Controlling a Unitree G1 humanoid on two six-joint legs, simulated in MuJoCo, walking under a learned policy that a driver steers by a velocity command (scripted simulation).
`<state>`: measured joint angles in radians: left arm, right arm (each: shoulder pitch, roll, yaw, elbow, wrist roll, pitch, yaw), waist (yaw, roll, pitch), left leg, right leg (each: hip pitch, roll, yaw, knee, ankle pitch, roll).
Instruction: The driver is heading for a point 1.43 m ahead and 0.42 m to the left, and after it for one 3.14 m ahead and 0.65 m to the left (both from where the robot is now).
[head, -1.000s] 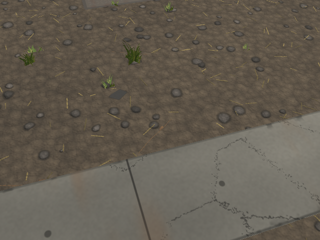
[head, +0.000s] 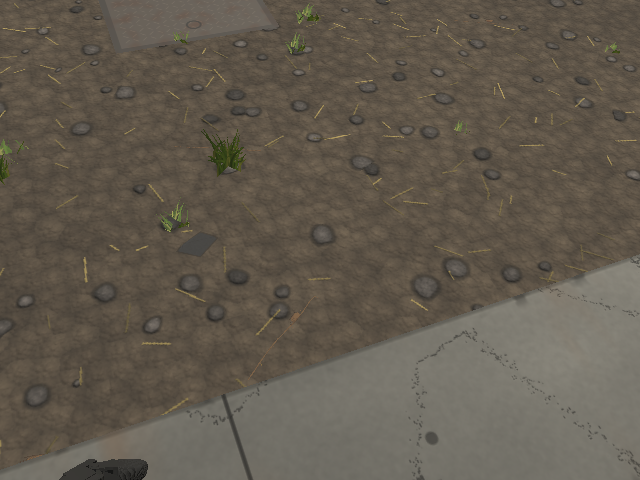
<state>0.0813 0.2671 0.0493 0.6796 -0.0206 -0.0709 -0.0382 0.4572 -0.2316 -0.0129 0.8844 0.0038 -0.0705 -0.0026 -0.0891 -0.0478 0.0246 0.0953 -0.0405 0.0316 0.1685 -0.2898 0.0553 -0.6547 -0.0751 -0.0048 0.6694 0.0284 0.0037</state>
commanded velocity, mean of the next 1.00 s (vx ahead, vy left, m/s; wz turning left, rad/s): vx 0.39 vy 0.00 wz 0.00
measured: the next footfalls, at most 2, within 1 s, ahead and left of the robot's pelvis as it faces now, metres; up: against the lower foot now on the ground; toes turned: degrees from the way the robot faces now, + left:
right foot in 0.14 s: +0.29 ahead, -0.12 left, +0.00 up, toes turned -1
left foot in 0.68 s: +0.58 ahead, +0.12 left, +0.00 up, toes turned +2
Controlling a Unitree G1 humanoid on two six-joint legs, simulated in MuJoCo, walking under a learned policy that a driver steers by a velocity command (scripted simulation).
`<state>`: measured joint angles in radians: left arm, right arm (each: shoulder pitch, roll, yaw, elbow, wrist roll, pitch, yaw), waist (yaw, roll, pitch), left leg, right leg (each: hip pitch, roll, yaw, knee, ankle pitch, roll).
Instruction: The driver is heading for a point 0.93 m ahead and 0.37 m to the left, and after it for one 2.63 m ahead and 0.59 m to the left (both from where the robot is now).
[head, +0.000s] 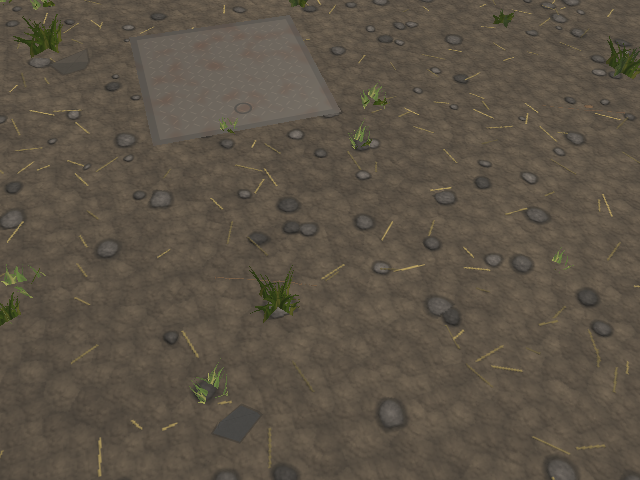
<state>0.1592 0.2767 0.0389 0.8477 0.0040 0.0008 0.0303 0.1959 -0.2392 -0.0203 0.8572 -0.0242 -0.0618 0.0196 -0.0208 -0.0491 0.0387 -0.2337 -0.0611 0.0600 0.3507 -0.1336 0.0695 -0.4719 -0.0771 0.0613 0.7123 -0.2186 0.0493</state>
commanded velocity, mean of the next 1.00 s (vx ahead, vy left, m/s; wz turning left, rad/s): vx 0.11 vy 0.00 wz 0.21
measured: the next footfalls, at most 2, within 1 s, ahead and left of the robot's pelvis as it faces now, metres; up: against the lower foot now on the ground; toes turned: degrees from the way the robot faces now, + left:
right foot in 0.08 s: +0.11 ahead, -0.16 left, +0.00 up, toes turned +1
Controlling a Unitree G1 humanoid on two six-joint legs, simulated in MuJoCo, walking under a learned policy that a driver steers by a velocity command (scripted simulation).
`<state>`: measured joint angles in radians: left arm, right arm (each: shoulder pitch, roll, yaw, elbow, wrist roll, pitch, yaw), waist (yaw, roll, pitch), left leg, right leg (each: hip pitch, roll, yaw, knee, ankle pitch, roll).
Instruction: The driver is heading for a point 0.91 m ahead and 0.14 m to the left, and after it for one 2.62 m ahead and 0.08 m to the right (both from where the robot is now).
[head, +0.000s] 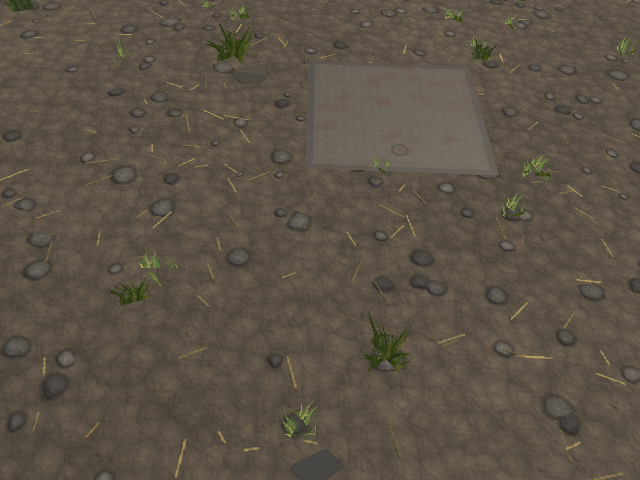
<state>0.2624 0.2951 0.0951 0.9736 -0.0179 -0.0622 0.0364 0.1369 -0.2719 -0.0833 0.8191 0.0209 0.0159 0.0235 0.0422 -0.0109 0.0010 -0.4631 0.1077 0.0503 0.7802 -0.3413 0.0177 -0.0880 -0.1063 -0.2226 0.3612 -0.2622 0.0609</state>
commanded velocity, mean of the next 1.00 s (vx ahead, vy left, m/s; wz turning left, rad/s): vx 0.21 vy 0.00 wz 0.39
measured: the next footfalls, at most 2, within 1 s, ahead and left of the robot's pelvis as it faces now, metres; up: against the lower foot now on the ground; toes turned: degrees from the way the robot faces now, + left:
left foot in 0.06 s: +0.09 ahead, +0.13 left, +0.00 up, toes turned +8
right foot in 0.52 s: +0.45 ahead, +0.04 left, +0.00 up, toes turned +21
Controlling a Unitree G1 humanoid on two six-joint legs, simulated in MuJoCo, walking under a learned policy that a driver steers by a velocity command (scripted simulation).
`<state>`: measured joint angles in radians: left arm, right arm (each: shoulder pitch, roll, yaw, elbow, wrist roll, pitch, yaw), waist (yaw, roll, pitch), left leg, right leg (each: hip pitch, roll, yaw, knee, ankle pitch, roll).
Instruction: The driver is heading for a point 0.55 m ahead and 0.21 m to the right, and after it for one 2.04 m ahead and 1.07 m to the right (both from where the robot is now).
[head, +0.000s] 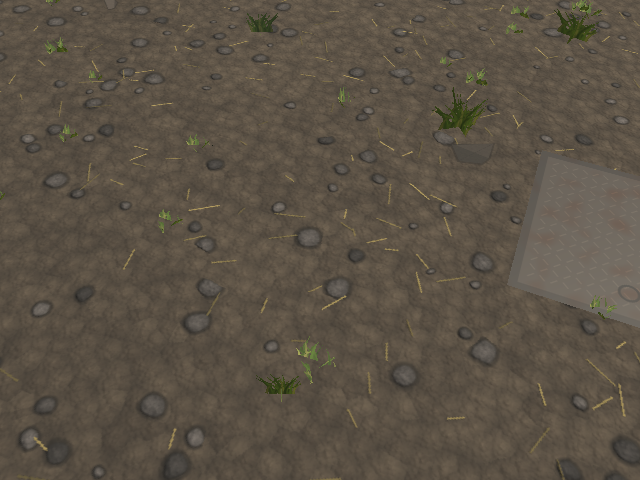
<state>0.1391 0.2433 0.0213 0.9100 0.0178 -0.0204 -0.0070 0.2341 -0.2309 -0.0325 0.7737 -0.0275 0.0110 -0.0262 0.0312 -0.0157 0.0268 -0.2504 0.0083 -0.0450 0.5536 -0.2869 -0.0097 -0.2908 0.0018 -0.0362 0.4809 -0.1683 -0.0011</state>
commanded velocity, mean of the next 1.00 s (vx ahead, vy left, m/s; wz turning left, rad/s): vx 0.26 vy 0.00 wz -0.04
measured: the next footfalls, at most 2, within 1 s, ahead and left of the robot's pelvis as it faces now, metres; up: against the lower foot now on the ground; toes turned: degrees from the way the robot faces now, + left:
left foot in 0.96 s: +0.48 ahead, +0.12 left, +0.00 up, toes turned -4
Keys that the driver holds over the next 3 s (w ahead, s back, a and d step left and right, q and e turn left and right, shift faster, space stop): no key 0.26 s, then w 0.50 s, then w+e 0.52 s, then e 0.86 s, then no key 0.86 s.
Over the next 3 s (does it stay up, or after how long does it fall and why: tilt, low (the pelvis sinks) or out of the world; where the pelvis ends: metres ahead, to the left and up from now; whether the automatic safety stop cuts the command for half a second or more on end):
stays up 0.67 -0.09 0.00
